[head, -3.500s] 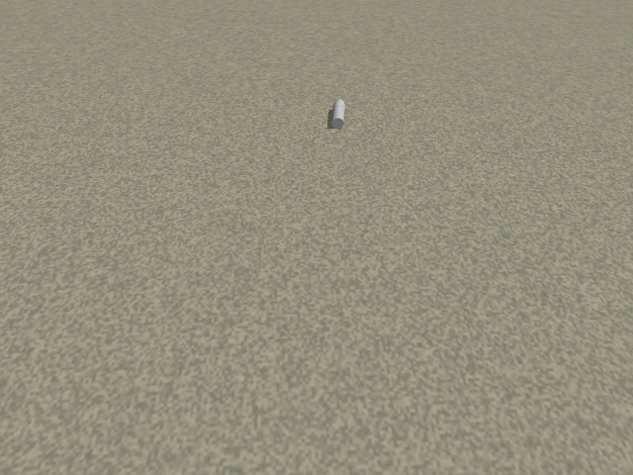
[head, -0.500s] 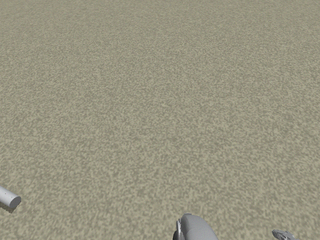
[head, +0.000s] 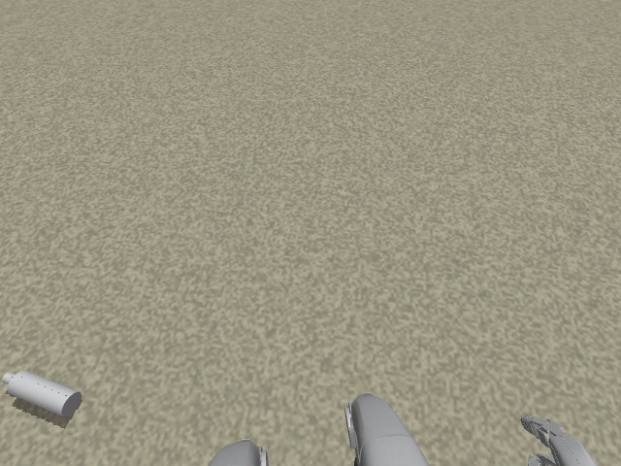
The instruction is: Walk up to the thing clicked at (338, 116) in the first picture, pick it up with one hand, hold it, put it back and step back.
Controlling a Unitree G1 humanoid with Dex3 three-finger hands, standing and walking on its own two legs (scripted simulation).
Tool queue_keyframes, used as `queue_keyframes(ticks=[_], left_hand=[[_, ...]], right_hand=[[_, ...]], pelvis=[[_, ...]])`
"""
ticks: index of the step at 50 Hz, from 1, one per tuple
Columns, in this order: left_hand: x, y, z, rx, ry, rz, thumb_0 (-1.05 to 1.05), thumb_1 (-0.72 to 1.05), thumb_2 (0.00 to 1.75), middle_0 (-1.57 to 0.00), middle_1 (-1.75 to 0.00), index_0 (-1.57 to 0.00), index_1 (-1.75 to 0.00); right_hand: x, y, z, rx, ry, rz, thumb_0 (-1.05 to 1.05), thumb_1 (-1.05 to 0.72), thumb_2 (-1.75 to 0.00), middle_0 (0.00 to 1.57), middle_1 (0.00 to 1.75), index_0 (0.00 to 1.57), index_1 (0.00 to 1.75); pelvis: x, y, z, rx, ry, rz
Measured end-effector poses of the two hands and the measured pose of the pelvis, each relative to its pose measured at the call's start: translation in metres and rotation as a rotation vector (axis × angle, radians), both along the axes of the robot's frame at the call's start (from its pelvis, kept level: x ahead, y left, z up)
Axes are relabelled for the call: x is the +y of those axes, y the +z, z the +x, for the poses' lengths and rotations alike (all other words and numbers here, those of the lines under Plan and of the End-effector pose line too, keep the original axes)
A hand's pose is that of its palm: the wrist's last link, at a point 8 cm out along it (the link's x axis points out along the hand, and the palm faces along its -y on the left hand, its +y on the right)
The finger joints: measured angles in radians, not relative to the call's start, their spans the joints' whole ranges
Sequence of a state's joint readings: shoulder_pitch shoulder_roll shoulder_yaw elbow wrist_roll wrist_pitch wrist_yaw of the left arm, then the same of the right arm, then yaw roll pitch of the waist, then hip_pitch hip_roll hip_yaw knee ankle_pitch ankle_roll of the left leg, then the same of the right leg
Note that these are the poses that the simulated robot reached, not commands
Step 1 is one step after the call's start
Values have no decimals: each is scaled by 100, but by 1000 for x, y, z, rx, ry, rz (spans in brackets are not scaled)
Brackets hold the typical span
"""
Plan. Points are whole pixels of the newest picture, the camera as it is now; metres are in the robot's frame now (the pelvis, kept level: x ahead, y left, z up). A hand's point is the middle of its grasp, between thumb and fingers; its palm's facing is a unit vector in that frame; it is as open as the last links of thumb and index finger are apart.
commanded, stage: walk up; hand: left
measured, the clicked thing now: (38, 390) +0.42 +0.76 -0.69
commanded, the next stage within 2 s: none
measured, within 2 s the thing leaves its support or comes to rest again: neither
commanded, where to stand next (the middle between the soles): -0.04 +0.67 m, yaw -22 degrees
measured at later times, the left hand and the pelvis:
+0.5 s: hand out of the picture +0.07 +0.56 -0.10, palm faces -0.14 -0.74 -0.65, open 7.4 cm; pelvis -0.03 +0.23 -0.02, yaw -8 degrees
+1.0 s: hand out of the picture +0.07 +0.71 -0.10, palm faces -0.22 -0.80 -0.56, open 7.4 cm; pelvis -0.08 +0.45 +0.01, yaw -13 degrees
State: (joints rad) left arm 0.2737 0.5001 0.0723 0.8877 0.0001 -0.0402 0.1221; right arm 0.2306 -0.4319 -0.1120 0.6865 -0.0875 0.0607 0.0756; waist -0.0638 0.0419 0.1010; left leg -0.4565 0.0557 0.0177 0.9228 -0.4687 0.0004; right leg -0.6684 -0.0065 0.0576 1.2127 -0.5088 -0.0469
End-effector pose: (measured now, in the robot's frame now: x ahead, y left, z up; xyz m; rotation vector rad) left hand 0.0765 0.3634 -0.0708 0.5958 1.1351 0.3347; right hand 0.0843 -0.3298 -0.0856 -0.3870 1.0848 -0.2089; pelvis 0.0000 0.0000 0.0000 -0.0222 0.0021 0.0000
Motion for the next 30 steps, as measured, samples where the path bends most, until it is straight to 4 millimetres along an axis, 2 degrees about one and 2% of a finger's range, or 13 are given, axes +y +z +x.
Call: queue_keyframes(ticks=[3, 6, 10, 14, 19, 24, 27, 30], left_hand=[[6, 4, 9, 18, -37, -39, 1, 90, 90, -20, -30, -20, -30], [11, 8, 15, 13, -77, -59, 1, 90, 90, -20, -30, -20, -30], [33, 10, 8, -10, -104, -39, 1, 90, 90, -21, -30, -21, -30], [66, 23, -3, -31, -89, -21, 1, 90, 90, -21, -30, -21, -30], [126, 33, -11, -23, -108, 19, 1, 90, 90, -21, -30, -21, -30], [207, 26, -9, -22, -140, 60, 1, 90, 90, -21, -30, -21, -30], [260, 11, -4, -23, -139, 78, 1, 90, 90, -21, -30, -21, -30], [289, 4, 2, -2, -114, 74, 1, 90, 90, -21, -30, -21, -30]], right_hand=[[25, 1, -23, 40, -41, 18, 0, -91, -90, 20, 30, 21, 30], [45, -8, -37, 67, -67, 38, 0, -91, -90, 20, 30, 21, 30], [76, -26, -42, 87, -76, 61, 0, -91, -90, 20, 30, 21, 30], [112, -31, -38, 83, -55, 92, 0, -91, -90, 20, 30, 21, 30], [151, -29, -32, 22, -50, 97, 0, -91, -90, 20, 30, 21, 30], [195, -29, -37, -8, -68, 40, 0, -91, -90, 20, 30, 21, 30], [230, -29, -52, -14, -81, -5, 0, -91, -90, 20, 30, 20, 30], [269, -25, -81, 6, -130, -3, 0, -91, -90, 20, 30, 20, 30]], pelvis=[[20, 9, 1, 3, -18, 6], [41, 9, 2, 8, -40, 14], [69, 2, -4, -19, -61, -7], [103, 6, -10, -34, -70, -5], [152, 3, -17, -31, -102, 19], [217, -12, -26, -10, -135, 18], [260, -24, -34, -24, -153, 32], [291, -18, -38, -36, -168, 2]])
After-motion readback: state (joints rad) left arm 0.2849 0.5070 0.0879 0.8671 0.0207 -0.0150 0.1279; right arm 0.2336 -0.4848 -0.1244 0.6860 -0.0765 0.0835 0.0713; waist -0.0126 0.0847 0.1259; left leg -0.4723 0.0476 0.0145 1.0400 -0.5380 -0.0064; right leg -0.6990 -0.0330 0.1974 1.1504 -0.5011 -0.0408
